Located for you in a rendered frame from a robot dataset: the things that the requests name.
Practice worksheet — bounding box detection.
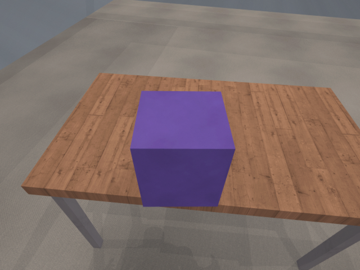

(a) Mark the table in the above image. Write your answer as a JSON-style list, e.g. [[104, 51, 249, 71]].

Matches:
[[21, 73, 360, 270]]

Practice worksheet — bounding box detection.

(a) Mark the carton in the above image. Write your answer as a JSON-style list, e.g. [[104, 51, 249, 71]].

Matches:
[[130, 91, 235, 207]]

